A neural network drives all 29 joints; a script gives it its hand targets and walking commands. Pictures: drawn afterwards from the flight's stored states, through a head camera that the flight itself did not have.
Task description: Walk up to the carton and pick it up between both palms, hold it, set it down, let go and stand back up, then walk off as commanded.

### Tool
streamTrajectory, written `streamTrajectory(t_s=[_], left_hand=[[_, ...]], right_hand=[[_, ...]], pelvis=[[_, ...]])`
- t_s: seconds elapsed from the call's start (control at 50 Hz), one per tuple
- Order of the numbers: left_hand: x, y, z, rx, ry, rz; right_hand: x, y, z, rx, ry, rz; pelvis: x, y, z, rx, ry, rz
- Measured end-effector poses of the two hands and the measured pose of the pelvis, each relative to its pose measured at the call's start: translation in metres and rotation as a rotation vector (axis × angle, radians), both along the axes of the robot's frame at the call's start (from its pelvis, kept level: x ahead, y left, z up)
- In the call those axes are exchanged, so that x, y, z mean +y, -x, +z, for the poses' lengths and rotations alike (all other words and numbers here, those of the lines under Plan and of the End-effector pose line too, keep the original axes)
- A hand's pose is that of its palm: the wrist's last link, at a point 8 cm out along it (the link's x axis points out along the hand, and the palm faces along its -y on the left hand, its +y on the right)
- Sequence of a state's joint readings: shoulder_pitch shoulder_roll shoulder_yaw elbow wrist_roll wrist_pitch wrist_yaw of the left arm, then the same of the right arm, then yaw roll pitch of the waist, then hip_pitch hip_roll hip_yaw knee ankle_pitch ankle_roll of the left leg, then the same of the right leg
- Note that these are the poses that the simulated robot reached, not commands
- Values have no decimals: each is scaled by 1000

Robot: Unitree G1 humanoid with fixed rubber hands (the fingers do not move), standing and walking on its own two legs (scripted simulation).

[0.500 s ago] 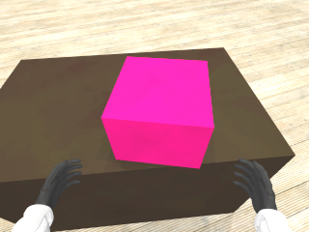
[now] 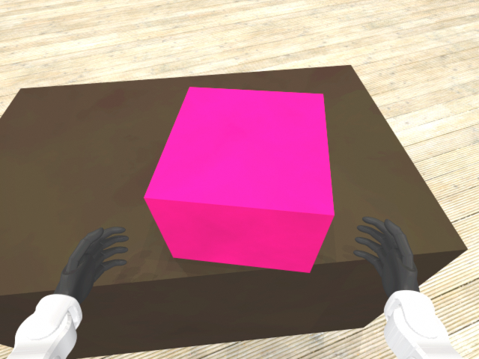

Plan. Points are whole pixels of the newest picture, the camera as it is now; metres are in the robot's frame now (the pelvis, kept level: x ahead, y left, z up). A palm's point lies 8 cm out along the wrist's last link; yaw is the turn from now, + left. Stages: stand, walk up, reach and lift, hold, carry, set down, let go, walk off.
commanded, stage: reach and lift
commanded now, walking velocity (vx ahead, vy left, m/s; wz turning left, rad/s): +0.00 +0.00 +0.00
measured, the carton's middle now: (247, 176) +0.44 +0.00 +0.02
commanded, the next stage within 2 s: none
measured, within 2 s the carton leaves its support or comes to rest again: neither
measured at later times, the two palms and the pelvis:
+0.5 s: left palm (74, 223) +0.31 +0.27 +0.10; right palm (386, 226) +0.28 -0.19 +0.09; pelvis -0.02 +0.01 +0.00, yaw +0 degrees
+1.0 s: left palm (75, 179) +0.37 +0.27 +0.12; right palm (373, 180) +0.35 -0.19 +0.11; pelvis -0.02 +0.00 +0.00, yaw +0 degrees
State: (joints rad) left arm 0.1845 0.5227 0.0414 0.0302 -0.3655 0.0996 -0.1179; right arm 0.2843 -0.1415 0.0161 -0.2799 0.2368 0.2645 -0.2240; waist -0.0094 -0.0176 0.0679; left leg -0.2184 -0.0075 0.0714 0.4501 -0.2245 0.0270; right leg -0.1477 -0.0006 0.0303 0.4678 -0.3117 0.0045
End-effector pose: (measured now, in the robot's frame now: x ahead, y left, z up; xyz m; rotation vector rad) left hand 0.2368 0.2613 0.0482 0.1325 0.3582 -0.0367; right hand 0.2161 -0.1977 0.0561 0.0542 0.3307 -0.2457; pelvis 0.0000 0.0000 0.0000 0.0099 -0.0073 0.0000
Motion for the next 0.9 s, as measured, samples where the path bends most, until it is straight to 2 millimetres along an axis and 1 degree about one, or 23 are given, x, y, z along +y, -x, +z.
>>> streamTrajectory(t_s=[0.06,0.14,0.26,0.36,0.46,0.58,0.68,0.78,0.9], left_hand=[[-3,-10,4,-3,5,-13],[-6,-21,12,-22,9,-24],[-7,-35,24,-42,17,-30],[-3,-51,36,-67,24,-17],[2,-65,47,-83,34,3],[12,-81,52,-65,53,55],[14,-95,62,-90,60,76],[19,-108,63,-79,72,109],[16,-121,72,-101,69,108]], right_hand=[[0,-7,2,-7,1,-2],[1,-17,9,-37,3,8],[3,-32,17,-61,17,32],[6,-47,21,-60,21,38],[6,-59,31,-85,19,29],[5,-77,36,-66,13,21],[6,-93,41,-73,3,31],[9,-109,41,-55,-1,37],[7,-125,49,-84,-4,28]], pelvis=[[0,-1,0,1,0,0],[0,0,0,0,0,0],[2,6,0,-9,2,0],[3,14,0,-19,4,0],[5,20,0,-28,7,0],[7,26,0,-36,9,0],[7,26,0,-36,9,0],[6,25,0,-34,8,0],[5,21,0,-28,7,0]])
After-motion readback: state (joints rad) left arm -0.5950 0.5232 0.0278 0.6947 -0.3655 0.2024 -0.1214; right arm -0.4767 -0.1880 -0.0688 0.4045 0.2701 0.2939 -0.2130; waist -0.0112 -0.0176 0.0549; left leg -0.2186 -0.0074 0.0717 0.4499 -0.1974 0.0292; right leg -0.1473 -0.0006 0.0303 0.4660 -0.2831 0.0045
